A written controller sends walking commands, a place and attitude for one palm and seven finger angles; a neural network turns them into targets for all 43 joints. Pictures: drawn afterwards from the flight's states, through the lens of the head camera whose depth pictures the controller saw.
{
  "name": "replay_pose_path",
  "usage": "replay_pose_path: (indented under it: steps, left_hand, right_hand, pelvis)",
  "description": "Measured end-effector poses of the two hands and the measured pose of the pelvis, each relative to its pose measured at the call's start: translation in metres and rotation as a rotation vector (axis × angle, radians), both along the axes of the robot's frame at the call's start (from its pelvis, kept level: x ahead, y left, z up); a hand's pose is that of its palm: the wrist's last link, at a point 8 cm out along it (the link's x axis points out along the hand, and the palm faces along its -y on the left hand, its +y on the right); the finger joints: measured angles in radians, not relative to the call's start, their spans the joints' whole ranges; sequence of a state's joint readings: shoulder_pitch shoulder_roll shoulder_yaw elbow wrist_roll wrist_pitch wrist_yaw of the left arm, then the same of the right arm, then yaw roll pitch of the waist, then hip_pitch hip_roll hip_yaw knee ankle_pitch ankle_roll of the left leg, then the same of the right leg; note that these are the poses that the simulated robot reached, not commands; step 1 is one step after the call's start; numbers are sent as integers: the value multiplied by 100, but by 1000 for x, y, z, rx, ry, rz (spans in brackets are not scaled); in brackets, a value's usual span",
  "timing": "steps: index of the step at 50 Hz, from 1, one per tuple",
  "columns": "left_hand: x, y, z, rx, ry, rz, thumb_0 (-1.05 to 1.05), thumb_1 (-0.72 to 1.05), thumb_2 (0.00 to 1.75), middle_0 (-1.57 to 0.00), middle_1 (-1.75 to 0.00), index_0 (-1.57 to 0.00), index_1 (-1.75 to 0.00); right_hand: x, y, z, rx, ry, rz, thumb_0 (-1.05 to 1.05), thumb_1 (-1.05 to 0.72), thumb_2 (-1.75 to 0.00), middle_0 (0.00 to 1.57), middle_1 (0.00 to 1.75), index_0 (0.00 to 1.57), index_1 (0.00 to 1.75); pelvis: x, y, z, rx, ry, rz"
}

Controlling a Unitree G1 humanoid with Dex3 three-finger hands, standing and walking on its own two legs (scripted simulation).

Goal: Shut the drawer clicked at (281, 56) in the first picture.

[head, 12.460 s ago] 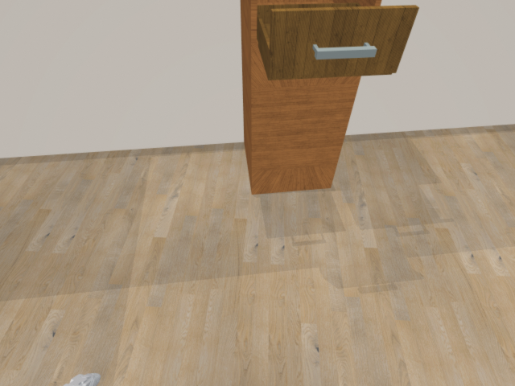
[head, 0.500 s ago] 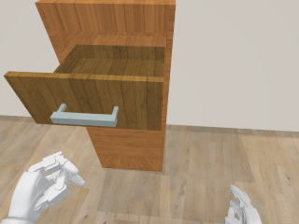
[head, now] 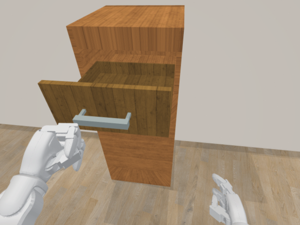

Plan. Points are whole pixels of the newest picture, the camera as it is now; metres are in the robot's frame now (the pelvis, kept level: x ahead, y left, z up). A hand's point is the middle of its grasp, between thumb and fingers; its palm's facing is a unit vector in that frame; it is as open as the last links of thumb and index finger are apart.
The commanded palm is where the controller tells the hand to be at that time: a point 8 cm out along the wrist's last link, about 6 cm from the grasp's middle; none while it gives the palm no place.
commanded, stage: raise the hand and make a fist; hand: left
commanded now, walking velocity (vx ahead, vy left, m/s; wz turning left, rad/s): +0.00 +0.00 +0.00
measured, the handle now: (103, 117) +0.37 +0.20 +0.13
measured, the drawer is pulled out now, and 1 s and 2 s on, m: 0.27 0.27 0.27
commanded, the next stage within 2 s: bring the fist close to the handle in 0.48 s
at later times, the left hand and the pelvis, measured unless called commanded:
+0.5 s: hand (76, 140) +0.20 +0.18 +0.22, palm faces +0.03 -0.99 -0.14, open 3.3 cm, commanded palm +0.16 +0.22 +0.23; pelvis +0.01 -0.02 +0.00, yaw +0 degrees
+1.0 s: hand (90, 144) +0.22 +0.17 +0.18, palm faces +0.03 -1.00 -0.09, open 3.3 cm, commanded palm +0.20 +0.21 +0.19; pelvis +0.02 -0.01 +0.00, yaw +0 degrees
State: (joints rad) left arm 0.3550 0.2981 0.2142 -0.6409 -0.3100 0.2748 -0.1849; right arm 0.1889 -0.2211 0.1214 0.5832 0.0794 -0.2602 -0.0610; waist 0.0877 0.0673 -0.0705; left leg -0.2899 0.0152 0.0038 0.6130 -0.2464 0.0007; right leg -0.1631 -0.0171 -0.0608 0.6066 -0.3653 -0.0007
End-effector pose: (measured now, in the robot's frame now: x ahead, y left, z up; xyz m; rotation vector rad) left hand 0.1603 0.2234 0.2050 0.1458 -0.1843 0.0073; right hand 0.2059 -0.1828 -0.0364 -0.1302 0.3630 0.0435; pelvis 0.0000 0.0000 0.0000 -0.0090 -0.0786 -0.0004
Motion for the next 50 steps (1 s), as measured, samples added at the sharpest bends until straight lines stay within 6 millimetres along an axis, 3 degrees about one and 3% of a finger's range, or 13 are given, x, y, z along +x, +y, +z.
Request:
replay_pose_path:
  steps: [8,20,33,42,50]
  left_hand:
    - [4,-4,29,15,-38,-9,1,89,90,-140,-159,-140,-160]
    - [12,7,15,-10,36,31,1,89,90,-141,-159,-140,-160]
    - [21,10,11,-7,46,20,1,89,90,-141,-159,-140,-160]
    - [27,7,-12,-49,82,25,1,90,90,-141,-159,-140,-160]
    - [41,-2,-23,-54,78,17,1,90,90,-141,-159,-140,-160]
  right_hand:
    - [-4,-24,-1,-27,5,-30,2,-90,-90,21,30,21,30]
    - [-1,-48,4,-61,-12,-64,2,-90,-90,21,30,20,30]
    - [10,-36,-2,-26,2,-55,2,-90,-90,21,30,20,30]
    - [14,-31,-4,-24,12,-46,2,-90,-90,21,30,20,30]
    - [7,-36,-10,-39,52,-65,2,-90,-90,21,30,20,30]
  pelvis:
    - [-5,-10,3,4,-24,3]
    - [0,-18,3,0,-27,1]
    - [15,-14,3,10,2,-3]
    - [20,-12,2,10,17,0]
    - [20,-12,1,9,26,1]
